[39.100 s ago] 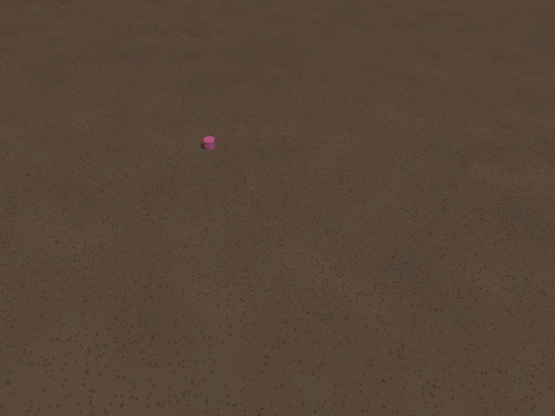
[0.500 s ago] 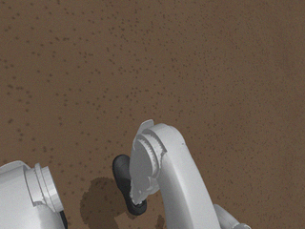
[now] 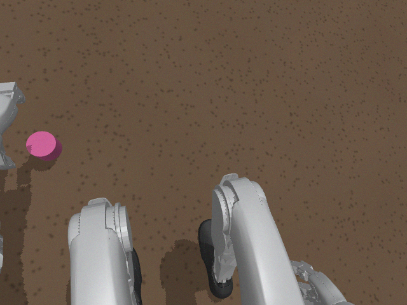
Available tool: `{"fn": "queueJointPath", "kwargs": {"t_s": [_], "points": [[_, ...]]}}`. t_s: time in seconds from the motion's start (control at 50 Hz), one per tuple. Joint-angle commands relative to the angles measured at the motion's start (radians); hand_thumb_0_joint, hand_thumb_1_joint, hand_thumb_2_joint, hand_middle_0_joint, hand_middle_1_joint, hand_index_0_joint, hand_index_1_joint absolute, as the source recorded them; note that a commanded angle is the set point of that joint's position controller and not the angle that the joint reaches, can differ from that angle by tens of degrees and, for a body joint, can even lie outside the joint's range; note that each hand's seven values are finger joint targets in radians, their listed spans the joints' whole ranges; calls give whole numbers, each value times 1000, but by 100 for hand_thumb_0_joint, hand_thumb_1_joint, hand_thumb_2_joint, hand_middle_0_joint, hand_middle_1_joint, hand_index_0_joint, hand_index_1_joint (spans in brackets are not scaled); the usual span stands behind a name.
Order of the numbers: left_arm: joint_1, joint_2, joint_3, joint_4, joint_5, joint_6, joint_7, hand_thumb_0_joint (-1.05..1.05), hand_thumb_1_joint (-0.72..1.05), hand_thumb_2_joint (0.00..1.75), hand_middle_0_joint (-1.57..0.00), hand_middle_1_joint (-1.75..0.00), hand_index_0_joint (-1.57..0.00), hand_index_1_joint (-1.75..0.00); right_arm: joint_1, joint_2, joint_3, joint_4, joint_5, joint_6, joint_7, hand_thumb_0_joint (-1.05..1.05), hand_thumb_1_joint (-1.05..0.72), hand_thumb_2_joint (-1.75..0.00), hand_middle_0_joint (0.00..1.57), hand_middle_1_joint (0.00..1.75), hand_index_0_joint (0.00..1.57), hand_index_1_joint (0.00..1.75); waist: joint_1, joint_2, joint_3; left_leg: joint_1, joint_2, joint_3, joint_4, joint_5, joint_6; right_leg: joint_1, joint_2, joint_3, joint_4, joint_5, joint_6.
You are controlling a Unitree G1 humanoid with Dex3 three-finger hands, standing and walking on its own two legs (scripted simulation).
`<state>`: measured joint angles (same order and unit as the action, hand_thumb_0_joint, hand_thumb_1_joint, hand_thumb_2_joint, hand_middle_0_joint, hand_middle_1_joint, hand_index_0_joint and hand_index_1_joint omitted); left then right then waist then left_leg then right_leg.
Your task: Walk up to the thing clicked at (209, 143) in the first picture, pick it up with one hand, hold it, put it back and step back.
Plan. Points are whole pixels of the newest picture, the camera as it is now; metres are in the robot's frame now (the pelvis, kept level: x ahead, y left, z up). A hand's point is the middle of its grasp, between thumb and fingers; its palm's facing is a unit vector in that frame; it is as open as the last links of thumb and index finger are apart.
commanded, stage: withdraw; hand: left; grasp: from above
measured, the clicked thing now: (45, 146) +0.49 +0.31 -0.33
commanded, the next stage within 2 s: home in 0.28 s
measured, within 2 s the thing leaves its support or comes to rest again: neither
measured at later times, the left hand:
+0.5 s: hand (6, 127) +0.49 +0.33 -0.17, palm faces -0.36 -0.05 -0.93, open 13.6 cm
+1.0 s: hand out of the picture +0.32 +0.27 +0.04, palm faces -0.22 -0.70 -0.68, open 7.6 cm
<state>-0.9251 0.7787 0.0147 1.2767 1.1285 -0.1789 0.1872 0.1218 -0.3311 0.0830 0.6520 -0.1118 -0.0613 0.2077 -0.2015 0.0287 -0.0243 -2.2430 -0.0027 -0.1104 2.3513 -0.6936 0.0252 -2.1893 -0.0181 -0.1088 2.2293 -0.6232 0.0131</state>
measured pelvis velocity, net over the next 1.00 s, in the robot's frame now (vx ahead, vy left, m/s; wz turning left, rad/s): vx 0.01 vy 0.00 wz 0.08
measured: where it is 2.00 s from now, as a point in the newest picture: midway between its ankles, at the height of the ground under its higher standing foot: (175, 287)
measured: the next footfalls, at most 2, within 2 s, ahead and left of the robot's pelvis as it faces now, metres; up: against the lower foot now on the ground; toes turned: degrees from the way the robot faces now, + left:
none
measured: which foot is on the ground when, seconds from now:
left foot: down 0.00-1.00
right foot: down 0.00-1.00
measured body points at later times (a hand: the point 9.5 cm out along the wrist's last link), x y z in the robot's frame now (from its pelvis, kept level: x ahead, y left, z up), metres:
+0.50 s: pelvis +0.00 +0.01 -0.02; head +0.25 +0.08 +0.34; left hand +0.50 +0.33 -0.12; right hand +0.03 -0.26 -0.11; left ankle +0.08 +0.11 -0.32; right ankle +0.12 -0.12 -0.32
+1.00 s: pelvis +0.01 +0.00 +0.14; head +0.17 +0.05 +0.56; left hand +0.33 +0.31 +0.08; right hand +0.21 -0.26 +0.04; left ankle +0.08 +0.11 -0.32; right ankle +0.11 -0.12 -0.32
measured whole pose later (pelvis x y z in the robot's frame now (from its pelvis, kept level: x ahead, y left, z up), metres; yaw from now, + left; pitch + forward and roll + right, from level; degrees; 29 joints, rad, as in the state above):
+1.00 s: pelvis +0.01 +0.00 +0.14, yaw +4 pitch +31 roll -5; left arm -0.22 0.47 0.06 0.46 0.45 0.05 0.02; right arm 0.09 -0.30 -0.03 0.59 0.02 -0.04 0.03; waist -0.06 0.03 -0.19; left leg -1.78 0.00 -0.07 1.89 -0.66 0.01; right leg -1.75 -0.02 -0.07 1.82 -0.61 0.01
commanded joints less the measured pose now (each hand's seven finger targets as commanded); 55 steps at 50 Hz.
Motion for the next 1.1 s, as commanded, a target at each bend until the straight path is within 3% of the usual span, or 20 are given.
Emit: {"fn": "queueJointPath", "kwargs": {"t_s": [0.0,0.08,0.16,0.26,0.32,0.36,0.4,0.44,0.46,0.52,0.56,0.58,0.62,0.64,0.68,0.74,0.84,0.94,1.0,1.08], "points": [[-300,288,63,-77,32,-57,18,0,-53,103,-8,-102,-8,-103,229,-228,-70,-5,5,30,-56,0,-90,-90,20,30,20,30,-73,92,-558,275,-24,61,-219,107,17,397,52,-10,-253,67,-54],[-352,334,89,-17,88,-106,73,0,-53,102,-7,-102,-7,-103,206,-220,-41,-1,-9,38,-80,0,-90,-90,20,30,20,30,-58,177,-570,303,-25,68,-221,85,11,344,53,-6,-238,28,-60],[-381,316,54,79,130,-128,119,0,-52,101,-7,-102,-7,-102,191,-219,-19,10,-21,37,-90,0,-90,-90,20,30,20,30,-82,223,-537,313,-19,52,-238,39,9,273,58,-21,-212,-14,-59],[-509,384,93,-6,166,-139,191,0,-54,101,-7,-102,-7,-102,230,-246,-30,16,-35,28,-92,0,-90,-90,20,30,20,30,-80,364,-677,463,-11,23,-238,105,-10,230,48,-56,-144,88,-64],[-449,375,111,-13,166,-117,217,0,-53,100,-8,-101,-8,-101,262,-249,-44,16,-35,16,-89,0,-90,-90,20,30,20,30,-76,396,-723,520,-11,23,-229,196,-17,221,40,-67,-116,167,-62],[-392,418,166,-58,158,-99,230,0,-51,99,-8,-100,-9,-99,272,-261,-65,11,-29,14,-86,0,-90,-90,20,30,20,30,-37,440,-796,583,-16,16,-250,269,-25,225,29,-70,-102,215,-61],[-337,407,173,-104,140,-72,230,0,-35,93,-24,-84,-22,-83,282,-254,-82,0,-23,13,-79,0,-88,-89,20,30,20,30,-11,467,-859,638,-12,21,-263,311,-25,247,29,-62,-111,240,-67],[-312,416,197,-144,115,-40,222,0,-19,95,-25,-68,-23,-68,296,-250,-103,5,-9,14,-72,0,-88,-89,20,30,20,30,9,467,-887,651,-14,25,-283,322,-22,264,26,-50,-122,247,-67],[-302,417,218,-174,88,-25,211,0,-11,91,-24,-60,-22,-62,305,-255,-121,2,-5,15,-69,0,-89,-90,20,30,20,30,25,469,-885,649,-15,21,-302,323,-26,259,19,-47,-130,240,-68],[-247,317,180,-232,3,18,144,0,13,84,-21,-49,-20,-50,331,-230,-143,5,16,17,-60,0,-89,-90,20,30,20,30,25,423,-880,677,-11,19,-350,299,-16,284,24,-37,-192,206,-64],[-141,276,179,-314,-66,47,87,0,29,86,-21,-46,-20,-47,338,-219,-160,-6,37,25,-54,0,-89,-90,20,30,20,30,52,374,-932,672,-11,34,-391,282,-5,385,29,-24,-231,215,-56],[-54,232,171,-331,-117,66,56,0,34,87,-21,-45,-20,-46,329,-218,-165,-9,51,31,-54,0,-89,-90,20,30,20,30,65,332,-917,656,-13,38,-413,259,1,410,29,-20,-256,209,-53],[58,117,121,-444,-230,97,-13,0,50,94,-22,-45,-21,-46,304,-205,-166,-31,70,34,-59,0,-89,-90,20,30,20,30,57,253,-898,653,-12,31,-452,248,7,469,34,-17,-301,217,-46],[101,89,104,-481,-283,116,-46,0,58,95,-22,-43,-22,-44,287,-207,-167,-31,78,36,-67,0,-89,-90,20,30,20,30,50,202,-847,636,-11,28,-465,227,10,477,37,-13,-329,207,-46],[154,81,122,-618,-386,141,-98,0,74,95,-22,-38,-21,-39,261,-199,-164,-51,91,40,-91,0,-90,-90,20,30,20,30,52,126,-794,589,-14,39,-492,191,20,554,37,0,-395,194,-45],[256,21,108,-744,-502,155,-159,0,90,90,-20,-30,-20,-30,212,-179,-161,-64,105,31,-123,0,-90,-90,20,30,20,30,67,70,-725,615,-10,35,-546,169,19,602,30,14,-459,172,-44],[410,-21,143,-950,-620,162,-159,0,90,90,-20,-30,-20,-30,127,-133,-168,-124,127,13,-156,0,-90,-90,20,30,20,30,131,127,-747,745,2,39,-671,134,12,704,25,42,-543,143,-41],[543,-121,133,-1033,-703,222,-125,0,90,90,-20,-30,-20,-30,64,-118,-168,-148,144,-10,-193,0,-90,-90,20,30,20,30,131,146,-647,888,8,-2,-839,21,3,741,24,51,-659,62,-41],[627,-159,124,-1128,-789,278,-121,0,90,91,-20,-31,-20,-31,29,-112,-162,-173,153,-28,-215,0,-90,-90,20,30,20,30,138,144,-670,987,7,-9,-913,27,0,834,25,56,-732,68,-38],[747,-233,86,-1184,-904,343,-120,0,90,91,-20,-31,-20,-31,6,-88,-147,-188,159,-53,-248,0,-90,-90,20,30,20,30,104,88,-588,1054,4,9,-973,58,5,934,25,69,-850,77,-33]]}}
